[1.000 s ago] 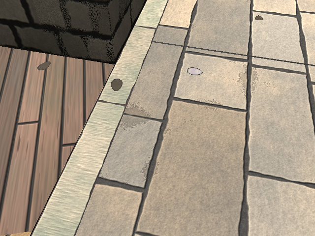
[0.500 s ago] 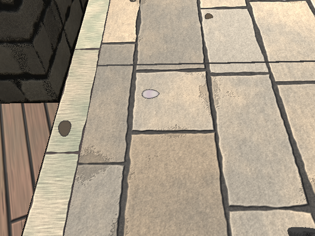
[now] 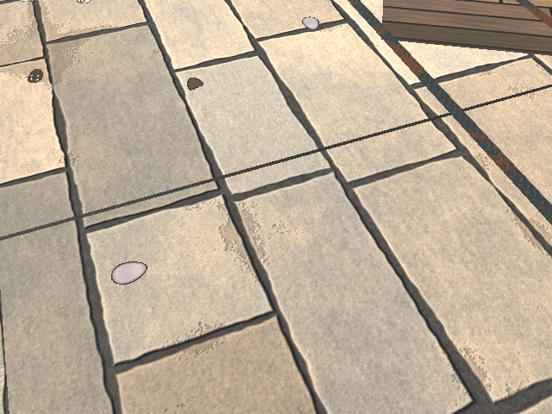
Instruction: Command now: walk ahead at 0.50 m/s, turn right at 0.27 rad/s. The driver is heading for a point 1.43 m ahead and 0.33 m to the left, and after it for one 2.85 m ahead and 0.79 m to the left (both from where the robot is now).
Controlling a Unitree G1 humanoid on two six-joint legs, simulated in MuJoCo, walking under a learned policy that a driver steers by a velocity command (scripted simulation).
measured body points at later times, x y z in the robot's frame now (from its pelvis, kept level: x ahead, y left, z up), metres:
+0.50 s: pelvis +0.27 -0.07 +0.00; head +0.29 -0.08 +0.45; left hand +0.32 +0.21 -0.11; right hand +0.43 -0.34 -0.10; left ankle +0.42 +0.11 -0.68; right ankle +0.23 -0.15 -0.75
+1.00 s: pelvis +0.55 -0.01 +0.00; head +0.58 -0.01 +0.45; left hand +0.72 +0.26 -0.10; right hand +0.61 -0.29 -0.12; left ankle +0.55 +0.07 -0.75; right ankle +0.66 -0.19 -0.69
